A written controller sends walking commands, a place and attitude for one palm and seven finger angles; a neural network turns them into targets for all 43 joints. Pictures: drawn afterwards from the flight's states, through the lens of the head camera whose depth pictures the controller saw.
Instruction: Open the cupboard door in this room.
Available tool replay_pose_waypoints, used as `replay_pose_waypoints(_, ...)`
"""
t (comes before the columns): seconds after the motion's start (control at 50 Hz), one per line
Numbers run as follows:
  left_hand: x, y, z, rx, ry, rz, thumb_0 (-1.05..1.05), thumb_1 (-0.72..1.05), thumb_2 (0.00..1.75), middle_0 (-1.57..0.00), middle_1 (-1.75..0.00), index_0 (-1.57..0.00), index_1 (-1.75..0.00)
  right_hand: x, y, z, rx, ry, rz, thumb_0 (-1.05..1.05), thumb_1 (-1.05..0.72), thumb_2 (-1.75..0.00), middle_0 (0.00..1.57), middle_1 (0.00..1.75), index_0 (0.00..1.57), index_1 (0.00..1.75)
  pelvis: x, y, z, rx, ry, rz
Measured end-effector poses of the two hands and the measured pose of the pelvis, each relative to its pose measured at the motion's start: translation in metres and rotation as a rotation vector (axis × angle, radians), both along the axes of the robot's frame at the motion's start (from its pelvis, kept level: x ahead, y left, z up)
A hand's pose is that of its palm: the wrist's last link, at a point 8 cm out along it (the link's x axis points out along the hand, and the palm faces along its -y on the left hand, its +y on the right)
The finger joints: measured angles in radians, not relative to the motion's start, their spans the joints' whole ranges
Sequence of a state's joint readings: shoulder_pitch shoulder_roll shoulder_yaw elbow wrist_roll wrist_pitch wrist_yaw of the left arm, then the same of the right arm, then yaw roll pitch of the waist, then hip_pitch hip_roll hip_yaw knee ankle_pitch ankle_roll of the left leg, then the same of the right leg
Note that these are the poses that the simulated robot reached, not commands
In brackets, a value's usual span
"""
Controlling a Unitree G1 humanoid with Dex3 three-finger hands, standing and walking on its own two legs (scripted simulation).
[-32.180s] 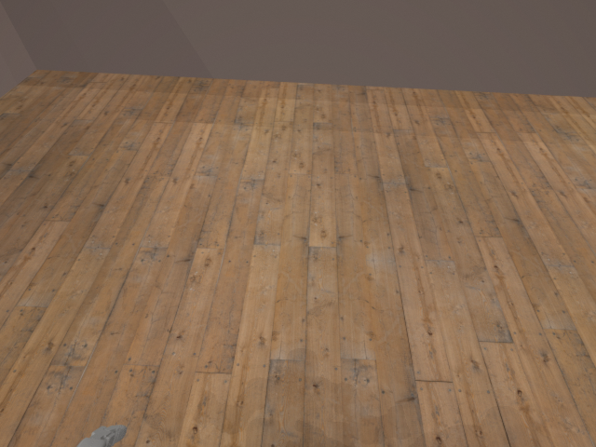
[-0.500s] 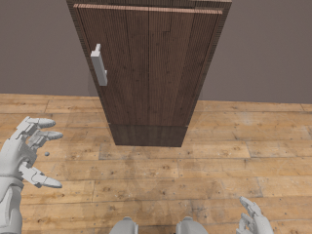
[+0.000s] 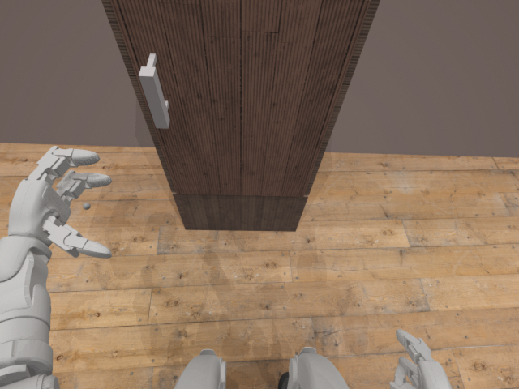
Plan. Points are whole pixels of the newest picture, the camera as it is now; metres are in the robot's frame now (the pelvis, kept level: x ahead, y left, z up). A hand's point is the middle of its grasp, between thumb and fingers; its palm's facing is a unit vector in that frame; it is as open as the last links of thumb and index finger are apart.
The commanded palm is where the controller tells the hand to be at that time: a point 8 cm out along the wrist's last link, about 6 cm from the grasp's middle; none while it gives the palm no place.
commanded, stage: move the hooked fingers beside the handle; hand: left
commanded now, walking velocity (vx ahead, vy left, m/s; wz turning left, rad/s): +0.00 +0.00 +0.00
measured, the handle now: (157, 92) +0.61 +0.21 +0.04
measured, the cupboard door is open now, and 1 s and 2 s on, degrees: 0 0 0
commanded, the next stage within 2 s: none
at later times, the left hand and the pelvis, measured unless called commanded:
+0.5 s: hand (103, 162) +0.44 +0.27 +0.04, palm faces +0.00 -1.00 -0.01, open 13.9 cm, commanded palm +0.43 +0.31 +0.05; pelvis +0.01 +0.01 +0.00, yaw -1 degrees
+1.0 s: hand (115, 127) +0.52 +0.26 +0.04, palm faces +0.02 -1.00 -0.02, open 13.9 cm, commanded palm +0.50 +0.31 +0.04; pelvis +0.00 +0.01 -0.02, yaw -2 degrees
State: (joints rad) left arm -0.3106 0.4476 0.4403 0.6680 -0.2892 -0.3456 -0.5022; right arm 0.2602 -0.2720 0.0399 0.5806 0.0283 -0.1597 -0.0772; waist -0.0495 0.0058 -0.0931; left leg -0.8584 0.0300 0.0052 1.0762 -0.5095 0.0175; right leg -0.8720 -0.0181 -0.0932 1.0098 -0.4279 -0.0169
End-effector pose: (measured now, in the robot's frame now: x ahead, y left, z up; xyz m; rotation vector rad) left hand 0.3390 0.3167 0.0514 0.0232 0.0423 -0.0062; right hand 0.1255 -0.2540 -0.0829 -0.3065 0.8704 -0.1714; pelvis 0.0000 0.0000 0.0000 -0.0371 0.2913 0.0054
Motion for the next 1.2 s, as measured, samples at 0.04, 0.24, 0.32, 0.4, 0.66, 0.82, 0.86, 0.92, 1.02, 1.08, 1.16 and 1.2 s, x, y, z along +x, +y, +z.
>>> replay_pose_waypoints(0.04,0.008,0.001,0.000,-0.004,0.006,0.005,-0.01,-0.50,0.30,-0.30,-1.20,-0.31,-1.20,-0.008,-0.001,-0.001,0.001,0.023,-0.019,0.01,-0.90,-0.90,0.20,0.30,0.21,0.30,0.002,0.001,0.001,0.001,0.007,-0.007)
replay_pose_waypoints(0.24,0.033,0.015,-0.006,0.001,0.023,0.040,-0.01,-0.49,0.30,-0.30,-1.20,-0.30,-1.20,-0.043,-0.007,-0.007,-0.015,0.172,-0.072,0.01,-0.90,-0.90,0.20,0.30,0.21,0.30,0.008,0.006,0.000,-0.004,0.039,-0.018)
replay_pose_waypoints(0.32,0.046,0.011,-0.006,-0.006,0.003,0.016,-0.01,-0.50,0.30,-0.30,-1.20,-0.30,-1.20,-0.051,-0.006,-0.010,-0.024,0.218,-0.086,0.01,-0.90,-0.90,0.20,0.30,0.21,0.30,0.008,0.009,-0.001,-0.008,0.049,-0.015)
replay_pose_waypoints(0.4,0.064,0.007,-0.011,-0.028,0.020,0.010,-0.01,-0.50,0.30,-0.30,-1.20,-0.30,-1.20,-0.056,-0.005,-0.011,-0.031,0.242,-0.099,0.01,-0.90,-0.90,0.20,0.30,0.21,0.30,0.008,0.010,-0.003,-0.011,0.061,-0.014)
replay_pose_waypoints(0.66,0.111,0.000,-0.005,-0.012,0.020,0.022,-0.01,-0.49,0.30,-0.30,-1.20,-0.30,-1.20,-0.082,0.003,-0.019,-0.010,0.341,-0.143,0.01,-0.90,-0.90,0.20,0.30,0.21,0.30,0.007,0.015,-0.007,-0.017,0.098,-0.025)
replay_pose_waypoints(0.82,0.129,-0.001,-0.004,0.000,0.006,0.023,-0.01,-0.49,0.30,-0.30,-1.20,-0.30,-1.20,-0.106,0.002,-0.021,-0.013,0.426,-0.179,0.01,-0.90,-0.90,0.20,0.30,0.21,0.30,0.006,0.014,-0.010,-0.020,0.119,-0.031)
replay_pose_waypoints(0.86,0.134,-0.002,-0.004,-0.009,0.006,0.026,-0.01,-0.49,0.30,-0.30,-1.20,-0.30,-1.20,-0.112,0.001,-0.021,-0.017,0.445,-0.186,0.01,-0.90,-0.90,0.20,0.30,0.21,0.30,0.005,0.013,-0.011,-0.021,0.122,-0.031)
replay_pose_waypoints(0.92,0.143,-0.001,-0.006,-0.017,0.021,0.028,-0.01,-0.50,0.30,-0.30,-1.20,-0.30,-1.20,-0.119,-0.001,-0.020,-0.028,0.469,-0.195,0.01,-0.90,-0.90,0.20,0.30,0.21,0.30,0.004,0.013,-0.013,-0.024,0.131,-0.029)
replay_pose_waypoints(1.02,0.158,0.000,-0.004,0.002,0.012,0.024,-0.01,-0.50,0.30,-0.30,-1.20,-0.30,-1.20,-0.130,-0.004,-0.019,-0.047,0.504,-0.210,0.01,-0.90,-0.90,0.20,0.30,0.21,0.30,0.002,0.012,-0.017,-0.030,0.154,-0.029)
replay_pose_waypoints(1.08,0.166,0.001,-0.002,-0.011,-0.008,0.025,-0.01,-0.50,0.30,-0.30,-1.20,-0.30,-1.20,-0.137,-0.004,-0.019,-0.052,0.526,-0.219,0.01,-0.90,-0.90,0.20,0.30,0.21,0.30,0.001,0.012,-0.019,-0.033,0.165,-0.031)
replay_pose_waypoints(1.16,0.177,0.002,-0.003,-0.019,0.006,0.020,-0.01,-0.50,0.30,-0.30,-1.20,-0.30,-1.20,-0.143,-0.003,-0.019,-0.056,0.548,-0.231,0.01,-0.90,-0.90,0.20,0.30,0.21,0.30,0.001,0.013,-0.021,-0.039,0.180,-0.032)
replay_pose_waypoints(1.2,0.182,0.003,-0.004,-0.013,0.018,0.016,-0.01,-0.49,0.30,-0.30,-1.20,-0.30,-1.20,-0.147,-0.001,-0.019,-0.056,0.559,-0.235,0.01,-0.90,-0.90,0.20,0.30,0.21,0.30,0.000,0.014,-0.022,-0.042,0.188,-0.032)
